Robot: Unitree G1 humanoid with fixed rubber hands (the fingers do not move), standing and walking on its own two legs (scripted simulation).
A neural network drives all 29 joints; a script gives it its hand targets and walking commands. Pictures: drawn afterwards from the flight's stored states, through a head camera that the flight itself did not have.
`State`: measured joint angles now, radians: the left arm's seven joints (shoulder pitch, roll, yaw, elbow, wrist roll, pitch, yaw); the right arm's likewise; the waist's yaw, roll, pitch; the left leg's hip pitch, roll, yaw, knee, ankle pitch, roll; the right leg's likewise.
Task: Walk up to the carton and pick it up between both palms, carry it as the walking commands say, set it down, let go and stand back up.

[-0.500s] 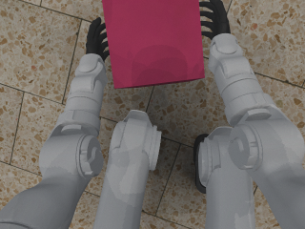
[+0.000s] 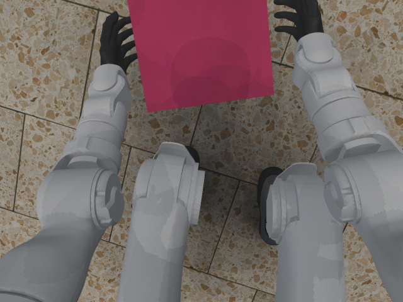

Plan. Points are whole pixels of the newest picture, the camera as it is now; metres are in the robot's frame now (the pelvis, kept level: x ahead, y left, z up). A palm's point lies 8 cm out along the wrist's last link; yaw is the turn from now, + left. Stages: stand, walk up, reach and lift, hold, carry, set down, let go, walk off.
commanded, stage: set down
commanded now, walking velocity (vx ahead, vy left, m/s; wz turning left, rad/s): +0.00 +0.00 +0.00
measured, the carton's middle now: (206, 53) +0.48 +0.10 -0.26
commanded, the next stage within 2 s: let go in 1.62 s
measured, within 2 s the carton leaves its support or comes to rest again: neither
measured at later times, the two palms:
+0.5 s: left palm (97, 60) +0.44 +0.27 -0.18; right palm (325, 27) +0.52 -0.07 -0.16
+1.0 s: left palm (15, 38) +0.44 +0.28 -0.03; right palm out of the picture +0.51 -0.07 -0.03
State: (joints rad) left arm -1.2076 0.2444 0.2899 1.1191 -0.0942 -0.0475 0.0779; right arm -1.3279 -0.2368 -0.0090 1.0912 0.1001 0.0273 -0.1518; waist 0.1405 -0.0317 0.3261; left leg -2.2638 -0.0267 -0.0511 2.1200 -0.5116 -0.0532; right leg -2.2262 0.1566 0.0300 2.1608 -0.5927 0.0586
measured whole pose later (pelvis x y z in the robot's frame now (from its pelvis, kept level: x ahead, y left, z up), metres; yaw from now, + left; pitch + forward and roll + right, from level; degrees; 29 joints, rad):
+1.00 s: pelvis -0.01 +0.00 +0.13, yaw +3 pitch +26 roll -3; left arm -1.07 0.28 0.23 0.51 -0.17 0.27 0.10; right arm -1.12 -0.29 -0.10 0.54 0.15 0.30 -0.15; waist 0.14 -0.01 0.52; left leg -1.75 -0.05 -0.08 1.76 -0.47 -0.04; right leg -1.67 0.10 0.01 1.79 -0.58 0.03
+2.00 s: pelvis +0.10 +0.02 +0.33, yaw +4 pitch +34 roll -1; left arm -0.34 0.17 0.20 0.50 0.03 0.11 -0.11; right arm -0.40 -0.05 -0.14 0.48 -0.11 0.15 -0.15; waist 0.09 0.02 -0.03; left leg -1.16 -0.04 -0.06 0.87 -0.28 -0.02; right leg -1.10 0.06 0.10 0.89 -0.38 0.02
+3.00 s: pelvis +0.12 +0.01 +0.39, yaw +6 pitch -2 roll +0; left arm 0.23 0.22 0.02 0.51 0.02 0.13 -0.01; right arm 0.21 -0.19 0.01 0.59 -0.03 0.06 0.02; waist 0.00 0.00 0.06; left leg -0.19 -0.04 -0.07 0.51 -0.27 0.01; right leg -0.14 0.02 0.06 0.50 -0.31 0.00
